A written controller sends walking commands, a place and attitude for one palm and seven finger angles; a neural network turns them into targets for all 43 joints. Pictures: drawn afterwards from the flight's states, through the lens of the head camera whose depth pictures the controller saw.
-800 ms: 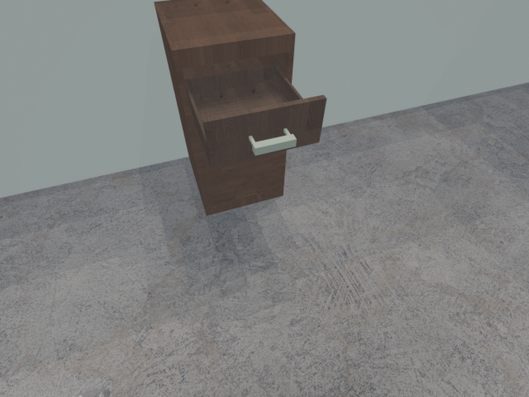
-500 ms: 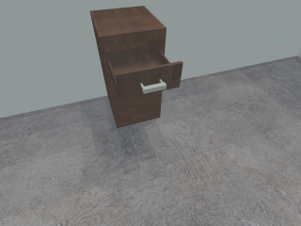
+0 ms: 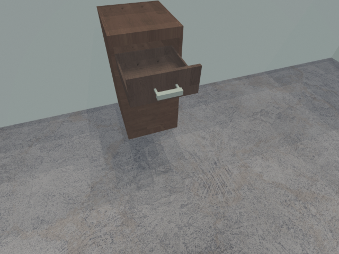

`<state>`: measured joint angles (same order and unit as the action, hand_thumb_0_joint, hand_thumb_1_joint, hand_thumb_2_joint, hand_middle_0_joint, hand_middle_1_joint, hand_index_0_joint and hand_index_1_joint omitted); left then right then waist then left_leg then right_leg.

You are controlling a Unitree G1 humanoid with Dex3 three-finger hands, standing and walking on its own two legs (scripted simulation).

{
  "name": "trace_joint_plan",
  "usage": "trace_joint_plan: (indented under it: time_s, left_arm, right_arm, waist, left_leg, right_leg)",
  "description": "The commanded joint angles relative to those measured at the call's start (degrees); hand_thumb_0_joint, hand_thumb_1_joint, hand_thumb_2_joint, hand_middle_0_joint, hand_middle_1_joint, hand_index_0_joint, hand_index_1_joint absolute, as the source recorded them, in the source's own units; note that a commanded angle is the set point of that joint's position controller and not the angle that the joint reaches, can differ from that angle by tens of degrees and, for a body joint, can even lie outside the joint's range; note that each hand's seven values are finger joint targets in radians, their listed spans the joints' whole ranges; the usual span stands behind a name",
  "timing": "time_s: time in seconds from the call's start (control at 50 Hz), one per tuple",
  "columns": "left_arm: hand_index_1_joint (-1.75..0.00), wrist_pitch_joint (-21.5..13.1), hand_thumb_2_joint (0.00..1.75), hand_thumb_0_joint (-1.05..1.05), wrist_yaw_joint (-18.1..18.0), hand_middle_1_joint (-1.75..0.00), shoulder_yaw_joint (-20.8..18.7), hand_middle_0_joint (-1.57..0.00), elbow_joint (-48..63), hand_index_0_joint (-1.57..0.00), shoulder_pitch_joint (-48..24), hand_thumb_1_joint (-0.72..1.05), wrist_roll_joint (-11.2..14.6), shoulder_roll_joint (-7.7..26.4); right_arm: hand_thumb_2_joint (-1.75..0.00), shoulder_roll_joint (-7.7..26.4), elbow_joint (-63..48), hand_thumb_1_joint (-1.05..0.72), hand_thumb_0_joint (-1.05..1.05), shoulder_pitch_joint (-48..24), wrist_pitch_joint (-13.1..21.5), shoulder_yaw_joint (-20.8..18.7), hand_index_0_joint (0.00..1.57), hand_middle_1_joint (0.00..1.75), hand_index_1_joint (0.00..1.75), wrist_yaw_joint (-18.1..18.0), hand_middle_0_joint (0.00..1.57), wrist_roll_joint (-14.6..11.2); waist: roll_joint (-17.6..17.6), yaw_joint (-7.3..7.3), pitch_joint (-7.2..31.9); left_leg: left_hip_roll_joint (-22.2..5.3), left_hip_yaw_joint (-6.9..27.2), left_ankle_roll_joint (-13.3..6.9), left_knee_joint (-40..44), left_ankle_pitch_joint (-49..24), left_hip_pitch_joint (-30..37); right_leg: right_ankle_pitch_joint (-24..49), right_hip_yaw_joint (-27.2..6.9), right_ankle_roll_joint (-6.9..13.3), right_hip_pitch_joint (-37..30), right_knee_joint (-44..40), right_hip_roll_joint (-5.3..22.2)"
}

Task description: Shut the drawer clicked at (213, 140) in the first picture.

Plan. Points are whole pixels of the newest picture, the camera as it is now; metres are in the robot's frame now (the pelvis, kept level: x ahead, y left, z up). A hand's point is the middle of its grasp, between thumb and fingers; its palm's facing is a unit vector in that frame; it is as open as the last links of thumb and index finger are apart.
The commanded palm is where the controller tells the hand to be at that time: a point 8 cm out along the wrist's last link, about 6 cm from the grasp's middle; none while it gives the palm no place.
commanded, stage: stand and wait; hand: left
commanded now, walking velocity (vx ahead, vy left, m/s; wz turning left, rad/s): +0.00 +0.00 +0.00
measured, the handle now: (168, 91) +0.81 +0.05 -0.11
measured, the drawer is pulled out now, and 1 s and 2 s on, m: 0.30 0.30 0.30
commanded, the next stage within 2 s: look at it before walking up in 0.02 s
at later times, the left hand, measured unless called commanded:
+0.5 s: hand out of the picture +0.06 +0.24 -0.16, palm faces -0.03 -0.95 -0.31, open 7.4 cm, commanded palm none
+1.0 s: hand out of the picture +0.06 +0.22 -0.17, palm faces -0.08 -0.96 -0.28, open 7.4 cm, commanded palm none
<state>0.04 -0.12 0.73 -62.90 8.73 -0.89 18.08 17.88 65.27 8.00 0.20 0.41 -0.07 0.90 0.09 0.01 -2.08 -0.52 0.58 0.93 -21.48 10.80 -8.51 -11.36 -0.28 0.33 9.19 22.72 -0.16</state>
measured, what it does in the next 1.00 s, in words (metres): stands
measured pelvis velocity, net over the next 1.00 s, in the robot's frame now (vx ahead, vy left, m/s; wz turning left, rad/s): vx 0.00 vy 0.00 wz -0.10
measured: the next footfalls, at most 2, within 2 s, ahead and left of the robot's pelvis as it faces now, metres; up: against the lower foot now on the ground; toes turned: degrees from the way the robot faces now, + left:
left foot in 1.88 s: +0.17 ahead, +0.05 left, +0.00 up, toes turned -36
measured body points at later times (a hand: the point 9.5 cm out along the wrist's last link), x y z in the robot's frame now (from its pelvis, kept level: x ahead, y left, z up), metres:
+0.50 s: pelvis +0.00 +0.00 +0.00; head +0.00 +0.00 +0.45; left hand +0.07 +0.29 -0.14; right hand +0.07 -0.28 -0.14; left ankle +0.01 +0.13 -0.74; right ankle +0.01 -0.11 -0.74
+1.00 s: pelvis +0.00 +0.00 -0.01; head +0.00 +0.00 +0.44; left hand +0.07 +0.27 -0.15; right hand +0.06 -0.27 -0.15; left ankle +0.01 +0.13 -0.74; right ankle +0.01 -0.11 -0.74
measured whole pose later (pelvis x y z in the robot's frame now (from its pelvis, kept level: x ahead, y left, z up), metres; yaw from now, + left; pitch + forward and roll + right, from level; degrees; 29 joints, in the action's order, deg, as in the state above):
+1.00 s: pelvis +0.00 +0.00 -0.01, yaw -6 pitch -2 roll +1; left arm 2.9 -0.1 -1.0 -59.7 11.4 -1.2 15.8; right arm 14.4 59.9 7.7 -0.6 -0.9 -1.3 1.1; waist 0.9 -1.2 -2.5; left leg -2.1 -4.8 1.0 -27.2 14.4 -10.9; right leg -13.5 -5.5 0.3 14.6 30.1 -2.0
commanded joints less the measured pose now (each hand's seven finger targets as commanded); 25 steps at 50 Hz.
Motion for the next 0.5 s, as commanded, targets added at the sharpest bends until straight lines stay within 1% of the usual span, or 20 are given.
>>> trace_joint_plan:
  time_s: [0.0, 0.02, 0.08, 0.16, 0.18, 0.24, 0.28, 0.3, 0.36, 0.38, 0.42, 0.48]
  left_arm:
    - [-0.3, -1.65, 0.9, 0.0, -0.76, -0.3, -2.39, -0.2, 3.71, -0.2, -2.45, 0.9, 0.28, 11.37]
    - [-0.3, -1.67, 0.9, 0.0, -0.74, -0.3, -2.41, -0.2, 3.64, -0.2, -2.51, 0.9, 0.29, 11.48]
    - [-0.3, -1.61, 0.9, 0.0, -0.75, -0.3, -2.41, -0.2, 3.62, -0.2, -2.42, 0.9, 0.26, 11.2]
    - [-0.3, -1.55, 0.9, 0.0, -0.68, -0.3, -2.5, -0.2, 3.54, -0.2, -2.52, 0.9, 0.21, 11.29]
    - [-0.3, -1.49, 0.9, 0.0, -0.7, -0.3, -2.45, -0.2, 3.58, -0.2, -2.24, 0.9, 0.17, 11.08]
    - [-0.3, -1.52, 0.9, 0.0, -0.64, -0.3, -2.49, -0.2, 3.66, -0.2, -2.27, 0.9, 0.17, 11.08]
    - [-0.3, -1.52, 0.9, 0.0, -0.67, -0.3, -2.47, -0.2, 3.61, -0.2, -2.19, 0.9, 0.15, 10.89]
    - [-0.3, -1.57, 0.9, 0.0, -0.67, -0.3, -2.52, -0.2, 3.64, -0.2, -2.25, 0.9, 0.15, 10.97]
    - [-0.3, -1.72, 0.9, 0.0, -0.66, -0.3, -2.56, -0.2, 3.47, -0.2, -2.0, 0.9, 0.18, 11.09]
    - [-0.3, -1.71, 0.9, 0.0, -0.7, -0.3, -2.56, -0.2, 3.44, -0.2, -1.9, 0.9, 0.15, 10.95]
    - [-0.3, -1.76, 0.9, 0.0, -0.7, -0.3, -2.49, -0.2, 3.4, -0.2, -2.09, 0.9, 0.18, 11.08]
    - [-0.3, -1.76, 0.9, 0.0, -0.74, -0.3, -2.52, -0.2, 3.2, -0.2, -1.66, 0.9, 0.15, 10.77]
  right_arm:
    - [-0.9, 10.74, -3.7, -0.9, 0.0, -3.09, 1.38, -1.99, 0.2, 0.3, 0.3, -0.57, 0.2, -0.29]
    - [-0.9, 10.77, -3.62, -0.9, 0.0, -3.03, 1.37, -1.94, 0.2, 0.3, 0.3, -0.56, 0.2, -0.3]
    - [-0.9, 10.44, -3.53, -0.9, 0.0, -2.63, 1.39, -1.95, 0.2, 0.3, 0.3, -0.61, 0.2, -0.28]
    - [-0.9, 10.89, -3.54, -0.9, 0.0, -2.91, 1.47, -2.02, 0.2, 0.3, 0.3, -0.59, 0.2, -0.22]
    - [-0.9, 10.5, -3.53, -0.9, 0.0, -2.74, 1.44, -1.94, 0.2, 0.3, 0.3, -0.59, 0.2, -0.28]
    - [-0.9, 10.88, -3.66, -0.9, 0.0, -2.72, 1.55, -2.02, 0.2, 0.3, 0.3, -0.6, 0.2, -0.22]
    - [-0.9, 10.4, -3.67, -0.9, 0.0, -2.51, 1.56, -2.02, 0.2, 0.3, 0.3, -0.63, 0.2, -0.26]
    - [-0.9, 10.91, -3.79, -0.9, 0.0, -2.58, 1.64, -2.03, 0.2, 0.3, 0.3, -0.65, 0.2, -0.29]
    - [-0.9, 11.04, -3.78, -0.9, 0.0, -2.95, 1.84, -2.01, 0.2, 0.3, 0.3, -0.7, 0.2, -0.3]
    - [-0.9, 10.68, -3.79, -0.9, 0.0, -2.79, 1.82, -2.05, 0.2, 0.3, 0.3, -0.71, 0.2, -0.31]
    - [-0.9, 11.01, -3.76, -0.9, 0.0, -2.91, 1.86, -2.04, 0.2, 0.3, 0.3, -0.73, 0.2, -0.35]
    - [-0.9, 10.63, -3.74, -0.9, 0.0, -2.81, 1.83, -2.06, 0.2, 0.3, 0.3, -0.78, 0.2, -0.34]
  waist:
    - [0.21, -0.03, 2.43]
    - [0.74, 0.0, 2.35]
    - [0.26, 0.07, 2.33]
    - [-0.07, -0.07, 1.26]
    - [-0.04, -0.12, 1.11]
    - [-0.11, -0.06, 1.6]
    - [0.07, -0.04, 2.41]
    - [-0.16, 0.01, 2.86]
    - [-0.68, -0.15, 3.54]
    - [-0.63, -0.08, 3.58]
    - [0.12, -0.03, 3.56]
    - [-0.35, -0.06, 3.66]
  left_leg:
    - [-5.55, 4.62, -2.04, 3.92, -2.74, -0.13]
    - [-5.58, 4.54, -1.99, 3.98, -2.39, -0.18]
    - [-5.69, 4.76, -1.98, 4.31, -2.3, -0.04]
    - [-5.6, 4.84, -2.02, 4.71, -1.19, -0.85]
    - [-5.72, 4.94, -2.12, 4.81, -1.18, -0.89]
    - [-5.62, 5.01, -2.1, 4.83, -0.98, -0.64]
    - [-5.85, 5.09, -2.18, 4.76, -1.81, -0.15]
    - [-5.85, 5.07, -2.13, 4.74, -2.06, -0.11]
    - [-6.05, 5.05, -2.15, 4.6, -4.11, 0.52]
    - [-6.15, 5.03, -2.23, 4.72, -4.54, 0.72]
    - [-6.2, 4.92, -2.14, 4.69, -5.1, 0.78]
    - [-6.28, 4.81, -2.19, 4.73, -5.7, 1.29]
  right_leg:
    - [0.99, -6.5, 0.99, 0.7, -5.81, 6.8]
    - [0.48, -6.56, 0.95, 0.89, -5.94, 6.75]
    - [0.04, -6.47, 0.94, 0.96, -5.99, 6.53]
    - [-1.29, -6.56, 0.85, 1.74, -6.17, 6.46]
    - [-1.11, -6.4, 0.81, 1.68, -6.14, 6.37]
    - [-1.45, -6.66, 0.75, 1.86, -6.15, 6.29]
    - [-0.26, -6.34, 0.73, 1.24, -5.91, 6.26]
    - [0.09, -6.38, 0.7, 1.08, -5.8, 6.27]
    - [2.86, -6.19, 0.74, 0.31, -5.39, 6.37]
    - [3.44, -6.02, 0.79, 0.14, -5.31, 6.44]
    - [4.33, -5.88, 0.7, 0.08, -5.2, 6.45]
    - [5.06, -5.8, 0.72, -0.16, -5.26, 6.48]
